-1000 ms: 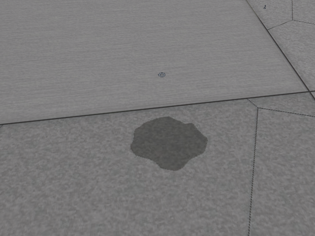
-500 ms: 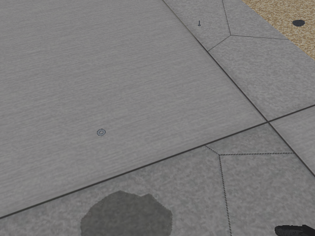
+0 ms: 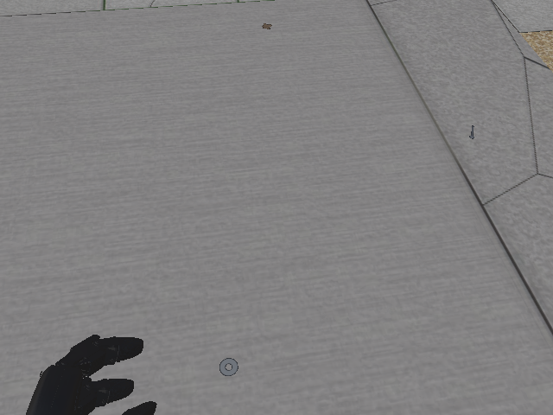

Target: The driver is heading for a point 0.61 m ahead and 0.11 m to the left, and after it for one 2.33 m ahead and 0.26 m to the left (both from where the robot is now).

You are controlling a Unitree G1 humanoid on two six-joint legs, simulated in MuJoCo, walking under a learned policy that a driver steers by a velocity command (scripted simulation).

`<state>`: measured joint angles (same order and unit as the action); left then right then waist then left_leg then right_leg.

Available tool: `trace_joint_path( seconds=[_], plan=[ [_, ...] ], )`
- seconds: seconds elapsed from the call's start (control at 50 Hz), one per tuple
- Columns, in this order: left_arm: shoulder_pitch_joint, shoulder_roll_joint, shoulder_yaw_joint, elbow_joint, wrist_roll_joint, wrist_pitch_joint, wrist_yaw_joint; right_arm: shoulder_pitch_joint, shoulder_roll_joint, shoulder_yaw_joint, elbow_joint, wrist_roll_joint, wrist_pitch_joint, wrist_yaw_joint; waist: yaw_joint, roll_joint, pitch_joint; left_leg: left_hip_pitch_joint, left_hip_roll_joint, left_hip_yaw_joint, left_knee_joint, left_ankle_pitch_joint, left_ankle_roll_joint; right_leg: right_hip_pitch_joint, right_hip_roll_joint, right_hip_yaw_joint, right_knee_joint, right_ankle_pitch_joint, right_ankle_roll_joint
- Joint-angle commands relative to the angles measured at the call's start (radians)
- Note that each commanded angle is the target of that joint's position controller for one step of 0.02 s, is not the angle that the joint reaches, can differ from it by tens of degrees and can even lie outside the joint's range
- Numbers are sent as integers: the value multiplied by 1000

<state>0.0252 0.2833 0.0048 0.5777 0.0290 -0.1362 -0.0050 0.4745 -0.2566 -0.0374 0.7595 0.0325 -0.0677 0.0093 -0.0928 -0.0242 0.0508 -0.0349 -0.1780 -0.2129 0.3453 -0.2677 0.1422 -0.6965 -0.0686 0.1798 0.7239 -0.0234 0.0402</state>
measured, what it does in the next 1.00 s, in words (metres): walks ahead, turning left: right foot, then left foot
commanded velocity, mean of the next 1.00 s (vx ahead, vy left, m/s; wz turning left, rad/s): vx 0.67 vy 0.00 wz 0.31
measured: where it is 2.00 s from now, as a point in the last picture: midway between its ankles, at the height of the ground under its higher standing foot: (192, 308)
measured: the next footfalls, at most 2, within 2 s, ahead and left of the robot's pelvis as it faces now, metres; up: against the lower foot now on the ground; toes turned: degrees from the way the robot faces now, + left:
right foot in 0.14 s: +0.39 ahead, -0.15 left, +0.00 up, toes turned +18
left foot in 0.60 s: +0.69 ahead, +0.25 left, +0.00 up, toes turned +33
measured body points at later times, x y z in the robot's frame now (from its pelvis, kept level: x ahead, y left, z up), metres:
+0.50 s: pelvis +0.44 +0.00 -0.02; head +0.45 +0.03 +0.43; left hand +0.27 +0.25 -0.15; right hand +0.78 -0.08 -0.06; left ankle +0.57 +0.21 -0.67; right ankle +0.35 -0.17 -0.74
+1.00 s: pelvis +0.69 +0.12 -0.01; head +0.73 +0.11 +0.44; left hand +0.73 +0.43 -0.10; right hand +0.92 -0.10 -0.12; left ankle +0.65 +0.23 -0.74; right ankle +0.82 +0.03 -0.72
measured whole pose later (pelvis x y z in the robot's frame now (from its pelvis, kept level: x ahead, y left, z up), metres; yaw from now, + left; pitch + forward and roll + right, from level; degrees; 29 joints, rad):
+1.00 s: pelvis +0.69 +0.12 -0.01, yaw +16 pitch +0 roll +4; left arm 0.19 0.31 0.06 0.72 -0.02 0.06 -0.02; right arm 0.12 -0.29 -0.07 0.76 0.00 -0.03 -0.02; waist -0.01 -0.02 0.08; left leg -0.18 0.04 0.30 0.44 -0.24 0.02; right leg -0.54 -0.12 -0.04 0.77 -0.18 0.04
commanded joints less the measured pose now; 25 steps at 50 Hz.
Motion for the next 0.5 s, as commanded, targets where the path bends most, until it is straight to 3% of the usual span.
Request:
trace_joint_path(
  seconds=[0.02,0.06,0.1,0.12,0.14,0.16,0.18,0.2,0.22,0.24,0.26,0.28,0.32,0.34,0.36,0.4,0.46,0.5],
  plan=[
    [-132,57,26,-103,-18,-21,-1,-35,-174,-52,-48,13,-12,-17,1,90,37,-381,149,-198,-160,126,65,365,116,-115,-168,212,26],
    [-155,93,46,-117,-44,-25,3,-26,-163,-54,-30,22,-10,-23,6,114,29,-259,168,-245,-105,130,43,377,110,-68,-251,194,25],
    [-128,143,70,-118,-63,-31,7,-38,-166,-62,-23,17,2,-32,41,130,4,-124,195,-274,3,307,18,401,107,-56,-299,109,9],
    [-17,181,92,-101,-68,-35,13,-56,-186,-70,-26,6,10,-30,108,141,-80,-77,187,-260,142,493,-4,516,109,-73,-286,59,-10],
    [192,199,106,-73,-77,-26,23,-100,-189,-65,-47,-23,19,-21,228,158,-243,-103,176,-223,366,591,-33,745,48,-68,-213,-10,-42],
    [451,237,113,-30,-75,-5,37,-111,-94,-32,-82,-63,20,-15,303,54,-430,-299,136,-149,711,274,-49,1089,-132,107,-95,-229,-78],
    [456,308,119,12,-30,-3,10,102,10,7,-127,18,7,-4,145,-514,-576,-663,41,-45,1041,-316,-86,1347,-386,749,-339,-655,-269],
    [402,185,106,-21,-30,4,6,38,-88,4,-92,47,15,-20,197,-396,-446,-777,162,1,1120,-210,-84,1251,-342,774,-408,-889,-231],
    [355,125,93,-18,-35,13,14,-109,-159,-11,-111,22,18,-19,234,-232,-275,-807,188,52,1102,-126,-84,1099,-289,556,-420,-738,-191],
    [331,129,92,4,-21,21,14,-191,-164,-17,-123,-4,19,-17,221,-38,-165,-772,220,79,1069,-80,-86,947,-252,402,-428,-495,-171],
    [314,127,91,29,-7,24,13,-256,-147,-20,-148,-20,15,-10,201,23,-81,-752,255,86,1021,-51,-82,826,-222,288,-443,-323,-172],
    [293,104,83,50,0,19,13,-251,-125,-21,-158,-5,22,-1,162,-7,-48,-713,292,79,994,-37,-79,744,-203,203,-462,-242,-171],
    [268,45,69,86,-25,14,-1,-251,-81,-15,-176,21,46,4,127,-54,-17,-727,333,96,976,-49,-72,681,-181,77,-493,-173,-167],
    [258,42,69,102,-38,13,-4,-264,-63,-9,-190,21,54,9,114,-53,6,-751,353,102,965,-44,-73,648,-185,29,-510,-139,-169],
    [245,61,74,111,-41,12,-4,-280,-56,-4,-204,14,57,14,103,-42,31,-777,360,109,954,-5,-80,621,-190,-18,-532,-94,-176],
    [204,102,83,115,-29,9,1,-310,-64,1,-219,7,50,22,83,-22,74,-777,361,120,868,118,-99,556,-174,-130,-581,-21,-172],
    [238,144,87,137,-16,7,9,-403,-90,-3,-230,0,37,40,119,47,101,-738,320,201,684,320,-90,583,-123,-291,-617,88,-135],
    [317,165,84,173,-29,13,10,-509,-44,16,-265,-16,12,61,145,89,162,-597,251,267,450,365,-64,534,-125,-331,-606,380,-123]
  ],
)
Over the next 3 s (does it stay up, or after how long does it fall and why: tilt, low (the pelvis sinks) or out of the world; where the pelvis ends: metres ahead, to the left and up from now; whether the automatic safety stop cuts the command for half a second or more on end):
stays up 0.87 0.21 -0.01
